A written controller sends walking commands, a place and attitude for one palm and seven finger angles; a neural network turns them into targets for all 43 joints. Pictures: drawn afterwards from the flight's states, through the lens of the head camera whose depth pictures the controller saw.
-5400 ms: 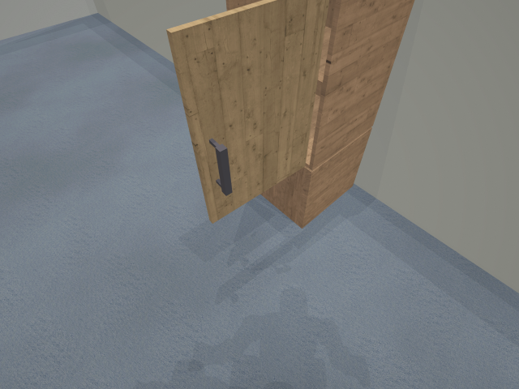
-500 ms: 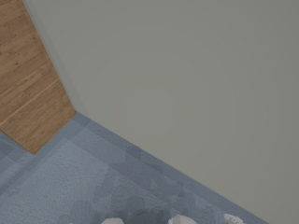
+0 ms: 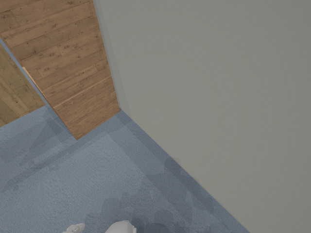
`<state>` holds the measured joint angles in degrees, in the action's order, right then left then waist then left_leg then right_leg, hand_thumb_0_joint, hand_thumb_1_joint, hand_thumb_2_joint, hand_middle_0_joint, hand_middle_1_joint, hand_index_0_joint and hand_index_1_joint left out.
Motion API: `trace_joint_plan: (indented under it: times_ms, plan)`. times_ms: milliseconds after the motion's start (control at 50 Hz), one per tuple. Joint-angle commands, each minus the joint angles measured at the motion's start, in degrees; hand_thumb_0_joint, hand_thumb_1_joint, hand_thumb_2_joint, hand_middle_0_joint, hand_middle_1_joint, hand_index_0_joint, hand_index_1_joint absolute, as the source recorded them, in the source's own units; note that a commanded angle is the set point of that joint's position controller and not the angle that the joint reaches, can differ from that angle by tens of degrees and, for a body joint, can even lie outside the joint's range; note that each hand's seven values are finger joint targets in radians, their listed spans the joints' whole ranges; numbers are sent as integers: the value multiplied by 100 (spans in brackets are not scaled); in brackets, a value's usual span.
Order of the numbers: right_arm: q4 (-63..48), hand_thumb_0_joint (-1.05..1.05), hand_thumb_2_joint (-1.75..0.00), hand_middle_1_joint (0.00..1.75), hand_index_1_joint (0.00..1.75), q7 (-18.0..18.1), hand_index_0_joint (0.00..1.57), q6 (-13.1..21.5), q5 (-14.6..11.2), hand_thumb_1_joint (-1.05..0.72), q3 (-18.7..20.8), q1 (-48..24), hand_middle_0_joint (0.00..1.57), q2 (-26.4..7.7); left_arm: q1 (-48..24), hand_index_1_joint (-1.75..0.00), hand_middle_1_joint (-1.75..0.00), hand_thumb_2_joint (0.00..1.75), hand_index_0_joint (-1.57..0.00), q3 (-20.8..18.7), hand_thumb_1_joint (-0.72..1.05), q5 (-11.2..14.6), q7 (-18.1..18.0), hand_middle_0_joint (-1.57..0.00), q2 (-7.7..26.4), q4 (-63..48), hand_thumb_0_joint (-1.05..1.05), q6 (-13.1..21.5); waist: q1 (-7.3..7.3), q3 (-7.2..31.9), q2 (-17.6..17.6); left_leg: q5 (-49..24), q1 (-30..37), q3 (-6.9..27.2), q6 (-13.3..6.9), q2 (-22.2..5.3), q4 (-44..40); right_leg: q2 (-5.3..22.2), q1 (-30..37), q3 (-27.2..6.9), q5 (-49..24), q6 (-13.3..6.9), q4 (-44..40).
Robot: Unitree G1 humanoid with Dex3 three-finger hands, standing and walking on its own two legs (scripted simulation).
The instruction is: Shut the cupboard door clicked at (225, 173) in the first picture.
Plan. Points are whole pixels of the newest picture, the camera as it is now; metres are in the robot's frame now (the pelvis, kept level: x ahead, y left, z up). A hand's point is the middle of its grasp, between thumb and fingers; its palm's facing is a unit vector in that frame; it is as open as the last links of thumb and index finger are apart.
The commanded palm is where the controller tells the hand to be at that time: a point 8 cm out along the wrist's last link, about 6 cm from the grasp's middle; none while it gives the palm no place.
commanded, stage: turn to face it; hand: left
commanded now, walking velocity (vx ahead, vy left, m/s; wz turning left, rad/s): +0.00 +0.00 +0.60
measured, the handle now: out of the picture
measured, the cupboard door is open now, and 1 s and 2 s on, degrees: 86 86 86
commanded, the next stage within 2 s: take the last steps up to it in 1.04 s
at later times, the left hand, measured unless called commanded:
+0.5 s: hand out of the picture +0.06 +0.23 -0.16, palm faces +0.29 -0.91 -0.29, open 7.4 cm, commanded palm none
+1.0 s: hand out of the picture -0.09 +0.19 -0.19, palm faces +0.57 -0.79 -0.23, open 7.4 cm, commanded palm none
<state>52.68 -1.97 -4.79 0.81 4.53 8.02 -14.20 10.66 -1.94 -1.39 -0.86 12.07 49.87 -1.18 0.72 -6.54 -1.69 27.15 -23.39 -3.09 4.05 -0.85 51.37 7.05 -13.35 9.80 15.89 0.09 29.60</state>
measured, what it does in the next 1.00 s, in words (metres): steps on the spot, turning left: left foot, then right foot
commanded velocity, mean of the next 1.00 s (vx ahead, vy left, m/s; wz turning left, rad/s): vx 0.00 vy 0.00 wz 0.50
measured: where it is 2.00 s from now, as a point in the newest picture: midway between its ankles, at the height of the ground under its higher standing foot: outside the picture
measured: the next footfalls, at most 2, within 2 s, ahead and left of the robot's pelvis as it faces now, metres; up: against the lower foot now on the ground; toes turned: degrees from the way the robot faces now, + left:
left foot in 0.10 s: +0.03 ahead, +0.13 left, +0.00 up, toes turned +9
right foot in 0.50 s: +0.08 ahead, -0.13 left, +0.00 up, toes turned +16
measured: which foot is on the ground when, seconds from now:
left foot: up 0.00-0.08, down 0.10-0.50, up 0.52-0.86, down 0.88-1.00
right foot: down 0.00-0.10, up 0.12-0.48, down 0.50-0.88, up 0.90-1.00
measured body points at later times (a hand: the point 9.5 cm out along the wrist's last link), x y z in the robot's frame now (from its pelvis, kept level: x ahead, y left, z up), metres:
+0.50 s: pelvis +0.00 -0.02 -0.01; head +0.05 -0.01 +0.44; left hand +0.05 +0.28 -0.14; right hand +0.14 -0.24 -0.16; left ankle -0.01 +0.12 -0.74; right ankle +0.03 -0.14 -0.74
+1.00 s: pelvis +0.00 +0.00 -0.01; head +0.02 +0.05 +0.43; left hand -0.12 +0.24 -0.17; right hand +0.24 -0.15 -0.13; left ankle -0.05 +0.08 -0.74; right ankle +0.04 -0.14 -0.69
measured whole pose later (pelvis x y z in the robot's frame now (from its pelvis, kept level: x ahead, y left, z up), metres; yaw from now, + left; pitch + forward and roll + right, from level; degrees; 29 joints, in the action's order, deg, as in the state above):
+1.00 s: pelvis +0.00 +0.00 -0.01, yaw +33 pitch +0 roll -1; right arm 51.7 0.0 -1.5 1.6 2.1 5.6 -12.0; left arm 11.8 -3.3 -0.7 -0.8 15.4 55.1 -4.3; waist -1.5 -6.7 -3.7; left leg 17.5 -16.9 -1.5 -2.4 0.7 33.8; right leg 5.2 -23.0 4.0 30.7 3.8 57.3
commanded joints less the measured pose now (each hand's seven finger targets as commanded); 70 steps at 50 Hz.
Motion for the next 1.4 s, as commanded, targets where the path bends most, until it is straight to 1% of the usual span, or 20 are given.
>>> trace_joint_plan:
  times_ms: [0,40,60,80,100,200,340,440,480,500,560,740,820,860,940,1120,1220,1260,1300,1380]
  plan:
    - [-549,0,-90,30,30,26,20,222,-38,-90,-4,-219,20,-263,375,-30,-30,90,-20,-439,90,-18,-76,-20,1340,-241,0,134,-232,947,-982,-246,289,-303,-74,71,-1356,1387,976,-782,-2805,-605,-328]
    - [-433,0,-90,30,30,40,20,257,-25,-90,24,176,20,-431,183,-30,-30,90,-20,-448,90,50,-42,-20,1318,-257,0,96,32,1011,-684,-1249,1218,-249,-171,55,-2353,1245,377,-454,-2152,-239,155]
    - [-366,0,-90,30,30,59,20,305,-3,-90,121,503,20,-783,154,-30,-30,90,-20,-424,90,84,-25,-20,1121,-334,0,59,220,1213,221,-1925,2057,482,-411,-529,-2883,967,-423,-144,-1234,92,993]
    - [-363,0,-90,30,30,91,20,318,50,-90,286,815,20,-1397,9,-30,-30,90,-20,-299,90,107,14,-20,720,-533,0,24,417,1204,2015,-3636,2615,2580,-1159,-2056,-3128,103,-1969,37,1815,569,2321]
    - [-215,0,-90,30,30,160,20,274,72,-90,310,1122,20,-1590,-480,-30,-30,90,-20,-262,90,55,-21,-20,779,-660,0,-40,581,1163,1652,-4386,2367,2830,-1742,-2411,-3094,-26,-2202,-642,2238,475,3136]
    - [-395,0,-90,30,30,305,20,394,57,-90,110,259,20,-1035,-301,-30,-30,90,-20,-325,90,30,46,-20,786,-290,0,-86,68,856,1178,-3526,1586,1775,-1268,-1306,-3149,-115,-1968,-1013,786,482,3507]
    - [-278,0,-90,30,30,281,20,349,78,-90,172,421,20,-1123,-506,-30,-30,90,-20,-258,90,82,23,-20,694,-365,0,-69,135,934,1107,-3542,1559,2053,-1319,-1120,-2985,-455,-1234,-905,954,475,1945]
    - [-450,0,-90,30,30,255,20,276,13,-90,205,-25,20,-1037,182,-30,-30,90,-20,-306,90,120,-26,-20,836,-224,0,29,-250,1073,1012,-3046,509,2249,-985,-714,-2402,-640,655,-830,-116,356,-265]
    - [-655,0,-90,30,30,195,20,278,-67,-90,137,-80,20,-447,496,-30,-30,90,-20,-482,90,-20,-106,-20,1665,-190,0,127,-429,1000,-1503,317,-1135,665,-165,603,-381,1672,1649,-3018,-647,-488,-1492]
    - [-631,0,-90,30,30,169,20,242,-8,-90,171,-168,20,-673,445,-30,-30,90,-20,-426,90,3,-122,-20,1648,-222,0,119,-406,855,-1325,949,-995,741,-215,339,1005,2178,793,-3106,-1104,-935,-1486]
    - [-304,0,-90,30,30,90,20,107,42,-90,185,91,20,-596,-271,-30,-30,90,-20,-259,90,69,-107,-20,977,-428,0,137,63,533,-1209,-148,-1034,654,-77,26,2077,1108,412,-1632,-1665,-647,-1176]
    - [-474,0,-90,30,30,39,20,198,-28,-90,-47,-505,20,-212,548,-30,-30,90,-20,-382,90,-20,-100,-20,1261,-157,0,179,-352,840,-903,29,-212,-154,-36,75,-677,1304,1312,-936,-3563,-734,-521]
    - [-264,0,-90,30,30,89,20,301,-10,-90,-19,208,20,-429,284,-30,-30,90,-20,-401,90,63,-45,-20,1239,-113,0,138,87,1063,-684,-1586,1434,-178,-240,101,-2565,1066,480,-452,-2930,-165,411]
    - [-184,0,-90,30,30,177,20,364,68,-90,215,841,20,-1414,60,-30,-30,90,-20,-219,90,123,0,-20,602,-379,0,58,436,1267,1935,-4798,2651,2591,-1429,-2169,-3083,-62,-1716,-132,2009,524,2484]
    - [-265,0,-90,30,30,353,20,362,85,-90,50,240,20,-1005,-196,-30,-30,90,-20,-258,90,49,-23,-20,731,-112,0,-105,156,791,1575,-4062,1528,1858,-1564,-1613,-3077,-53,-1587,-1010,1476,373,3302]
    - [-104,0,-90,30,30,351,20,390,80,-90,-15,359,20,-864,-179,-30,-30,90,-20,-163,90,63,34,-20,534,38,0,-95,79,933,1057,-3787,1662,1555,-1405,-1260,-3119,-395,-947,-793,1095,360,1975]
    - [-126,0,-90,30,30,275,20,368,16,-90,19,55,20,-765,563,-30,-30,90,-20,-264,90,34,100,-20,641,280,0,88,-348,888,743,-791,300,1423,-1002,-599,-2600,-582,1052,-541,311,233,-427]
    - [-454,0,-90,30,30,185,20,401,-19,-90,-72,-280,20,-254,1217,-30,-30,90,-20,-482,90,-62,30,-20,1548,347,0,185,-789,447,-1909,942,-1863,312,-361,462,154,1988,1798,-3775,1810,-724,-2124]
    - [-497,0,-90,30,30,72,20,356,76,-90,33,-407,20,-559,709,-30,-30,90,-20,-454,90,11,-3,-20,1388,207,0,238,-476,18,-893,76,-1947,844,-379,-98,1376,2105,798,-3453,2363,-1040,-2401]
    - [-142,0,-90,30,30,-35,20,296,64,-90,30,-158,20,-324,520,-30,-30,90,-20,-322,90,39,10,-20,815,284,0,449,-177,-38,-907,-1155,-1578,537,-132,-293,1427,1295,660,-1687,279,-532,-2141]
